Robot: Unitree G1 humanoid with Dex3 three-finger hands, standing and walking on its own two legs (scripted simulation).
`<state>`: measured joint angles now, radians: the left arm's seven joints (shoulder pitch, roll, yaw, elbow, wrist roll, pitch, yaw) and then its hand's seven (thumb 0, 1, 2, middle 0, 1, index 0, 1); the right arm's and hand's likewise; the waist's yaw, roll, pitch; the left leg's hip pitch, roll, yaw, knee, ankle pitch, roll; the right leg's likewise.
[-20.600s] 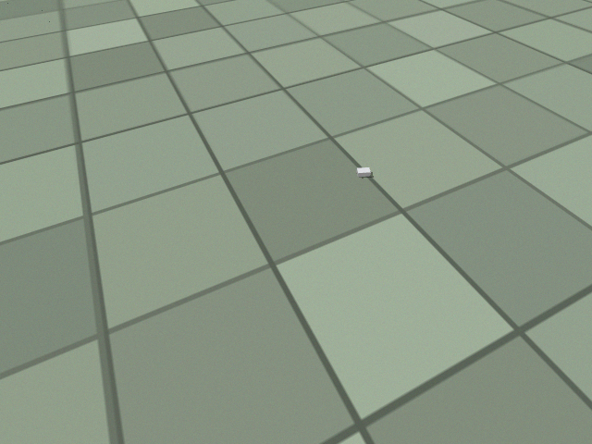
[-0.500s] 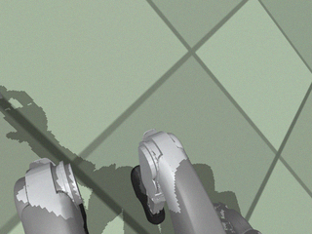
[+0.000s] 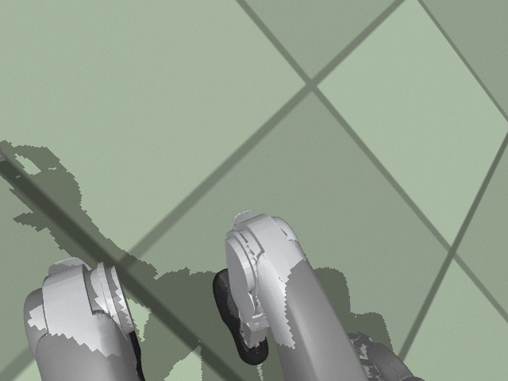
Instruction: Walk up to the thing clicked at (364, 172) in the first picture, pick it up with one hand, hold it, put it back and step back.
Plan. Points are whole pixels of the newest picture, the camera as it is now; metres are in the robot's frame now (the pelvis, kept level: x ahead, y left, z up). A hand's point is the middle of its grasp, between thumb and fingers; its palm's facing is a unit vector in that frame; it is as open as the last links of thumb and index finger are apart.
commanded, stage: rise first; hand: left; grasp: from above
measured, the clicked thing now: out of the picture +0.52 +0.34 -0.31
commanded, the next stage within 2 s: none
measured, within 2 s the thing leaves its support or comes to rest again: neither
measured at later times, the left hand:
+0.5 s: hand out of the picture +0.47 +0.37 -0.18, palm faces -0.45 -0.07 -0.89, open 12.5 cm
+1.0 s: hand out of the picture +0.47 +0.37 -0.18, palm faces -0.44 -0.07 -0.89, open 12.3 cm
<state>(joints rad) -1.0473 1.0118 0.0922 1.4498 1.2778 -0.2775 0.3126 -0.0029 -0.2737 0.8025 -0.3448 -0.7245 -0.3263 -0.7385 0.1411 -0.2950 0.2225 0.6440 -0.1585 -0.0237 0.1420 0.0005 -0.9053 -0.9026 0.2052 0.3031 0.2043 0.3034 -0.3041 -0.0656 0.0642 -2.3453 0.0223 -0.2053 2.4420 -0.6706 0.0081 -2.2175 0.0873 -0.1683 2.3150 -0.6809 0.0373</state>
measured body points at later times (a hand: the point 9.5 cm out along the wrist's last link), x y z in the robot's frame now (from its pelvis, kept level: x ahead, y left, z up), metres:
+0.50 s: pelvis +0.00 +0.00 +0.00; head +0.25 +0.12 +0.35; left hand +0.49 +0.37 -0.13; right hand +0.06 -0.26 -0.08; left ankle +0.07 +0.13 -0.29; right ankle +0.11 -0.11 -0.29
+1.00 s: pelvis +0.00 +0.00 +0.00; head +0.26 +0.12 +0.35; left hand +0.49 +0.37 -0.13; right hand +0.06 -0.26 -0.08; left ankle +0.07 +0.13 -0.29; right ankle +0.11 -0.11 -0.29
